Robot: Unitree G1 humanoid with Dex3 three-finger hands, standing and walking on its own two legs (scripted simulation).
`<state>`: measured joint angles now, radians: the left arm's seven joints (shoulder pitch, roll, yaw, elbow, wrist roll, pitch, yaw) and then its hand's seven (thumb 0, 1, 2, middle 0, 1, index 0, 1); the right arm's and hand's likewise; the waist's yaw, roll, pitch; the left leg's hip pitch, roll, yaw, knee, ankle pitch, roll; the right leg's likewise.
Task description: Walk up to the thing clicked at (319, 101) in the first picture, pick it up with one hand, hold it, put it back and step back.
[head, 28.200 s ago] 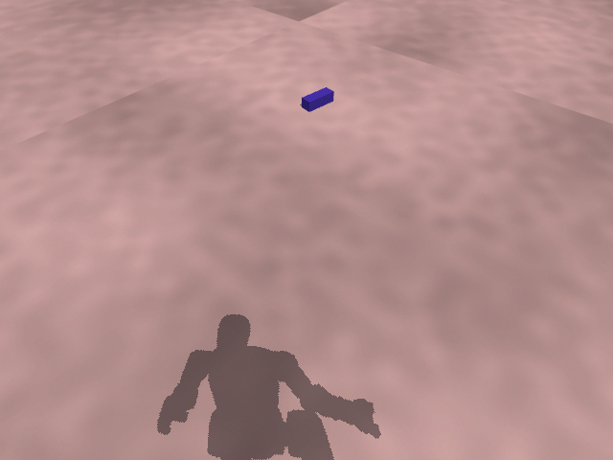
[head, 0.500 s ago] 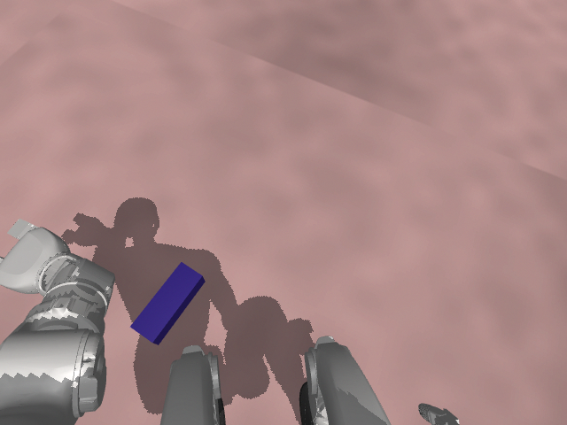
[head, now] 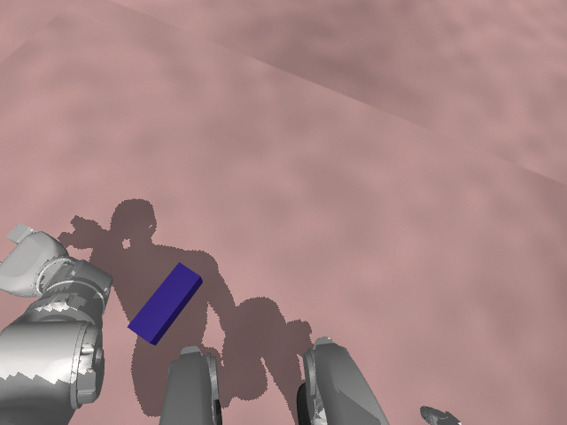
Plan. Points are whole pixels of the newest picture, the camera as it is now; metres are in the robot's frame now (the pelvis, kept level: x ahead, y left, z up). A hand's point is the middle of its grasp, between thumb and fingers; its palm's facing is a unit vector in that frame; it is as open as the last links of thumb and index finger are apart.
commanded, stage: approach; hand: left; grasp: from above
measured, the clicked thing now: (167, 303) +0.42 +0.24 -0.56
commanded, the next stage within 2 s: rest palm in 0.88 s
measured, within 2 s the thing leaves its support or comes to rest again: neither
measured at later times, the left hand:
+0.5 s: hand (142, 290) +0.40 +0.26 -0.36, palm faces -0.17 -0.37 -0.91, open 14.2 cm
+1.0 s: hand (173, 284) +0.44 +0.21 -0.48, palm faces -0.19 -0.37 -0.91, open 14.1 cm
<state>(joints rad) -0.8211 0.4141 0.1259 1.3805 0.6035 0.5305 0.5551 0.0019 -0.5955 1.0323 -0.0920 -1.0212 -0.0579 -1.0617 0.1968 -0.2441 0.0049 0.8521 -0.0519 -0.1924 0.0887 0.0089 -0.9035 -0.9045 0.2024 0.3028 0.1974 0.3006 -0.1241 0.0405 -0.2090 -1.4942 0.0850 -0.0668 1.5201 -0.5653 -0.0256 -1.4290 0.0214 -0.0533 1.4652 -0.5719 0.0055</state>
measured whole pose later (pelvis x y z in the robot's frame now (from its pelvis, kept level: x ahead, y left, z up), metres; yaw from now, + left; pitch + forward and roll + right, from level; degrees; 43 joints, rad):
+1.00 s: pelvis -0.04 +0.00 -0.28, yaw -7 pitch +28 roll -9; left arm -1.25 0.75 0.40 1.81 0.74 0.31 0.83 0.00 -0.56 0.97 -0.10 -1.09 -0.10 -1.10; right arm 0.13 -0.37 0.13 0.93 -0.29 -0.34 0.42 0.01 -0.92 -0.90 0.20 0.30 0.19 0.30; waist -0.38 -0.04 0.18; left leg -2.31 0.04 -0.23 2.47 -0.67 -0.05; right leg -2.21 0.04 -0.13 2.38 -0.67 0.02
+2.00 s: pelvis -0.05 +0.01 -0.28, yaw -9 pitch +24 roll -12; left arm -1.15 0.80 0.35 1.81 0.56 0.29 0.86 0.00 -0.35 0.81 -0.20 -0.96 -0.21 -0.95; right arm 0.09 -0.38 0.24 0.79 -0.24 -0.38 0.48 0.01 -0.92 -0.91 0.20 0.30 0.19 0.30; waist -0.37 -0.09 0.24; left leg -2.28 0.04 -0.29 2.51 -0.68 -0.04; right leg -2.15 0.05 -0.17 2.37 -0.66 0.04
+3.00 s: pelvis -0.05 +0.01 -0.28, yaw -10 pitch +23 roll -14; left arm -1.14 0.81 0.30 1.83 0.54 0.26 0.87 0.00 -0.06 0.64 -0.47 -0.66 -0.46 -0.68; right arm 0.09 -0.39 0.25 0.81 -0.24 -0.41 0.45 0.00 -0.91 -0.90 0.20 0.30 0.19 0.30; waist -0.38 -0.11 0.24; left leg -2.25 0.03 -0.32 2.51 -0.69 -0.05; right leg -2.12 0.05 -0.20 2.35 -0.67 0.03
